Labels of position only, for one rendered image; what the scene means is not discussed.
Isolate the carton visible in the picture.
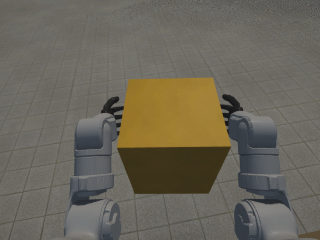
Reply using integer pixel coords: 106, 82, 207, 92
117, 77, 231, 194

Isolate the robot left upper arm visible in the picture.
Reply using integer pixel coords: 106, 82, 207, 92
49, 198, 122, 240

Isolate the robot right upper arm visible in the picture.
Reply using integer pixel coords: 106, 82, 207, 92
234, 199, 319, 240

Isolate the left robot hand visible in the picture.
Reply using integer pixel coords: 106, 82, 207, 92
101, 96, 124, 136

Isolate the right robot hand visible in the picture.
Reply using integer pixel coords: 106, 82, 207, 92
220, 94, 243, 134

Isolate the robot left forearm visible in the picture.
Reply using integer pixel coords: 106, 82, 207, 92
64, 113, 118, 236

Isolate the robot right forearm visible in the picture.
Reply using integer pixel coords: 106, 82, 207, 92
228, 111, 298, 235

